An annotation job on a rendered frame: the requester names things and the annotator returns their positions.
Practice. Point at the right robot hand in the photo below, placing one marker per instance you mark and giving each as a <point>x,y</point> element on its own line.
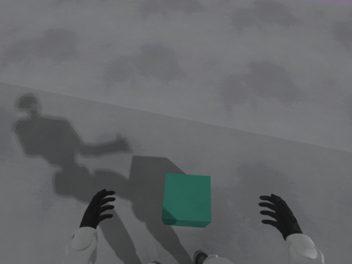
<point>286,222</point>

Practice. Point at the right robot foot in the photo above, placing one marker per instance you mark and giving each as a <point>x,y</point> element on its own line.
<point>200,258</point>

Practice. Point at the right robot shin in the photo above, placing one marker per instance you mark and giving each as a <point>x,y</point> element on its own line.
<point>209,257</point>

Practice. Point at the robot right forearm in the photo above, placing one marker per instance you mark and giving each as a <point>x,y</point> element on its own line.
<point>300,249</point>

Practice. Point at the robot left forearm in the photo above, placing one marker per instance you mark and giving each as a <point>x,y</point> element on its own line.
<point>82,247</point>

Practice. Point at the carton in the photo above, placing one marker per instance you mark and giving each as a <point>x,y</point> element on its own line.
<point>187,200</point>

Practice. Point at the left robot hand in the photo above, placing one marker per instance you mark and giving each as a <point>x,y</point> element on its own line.
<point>92,215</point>

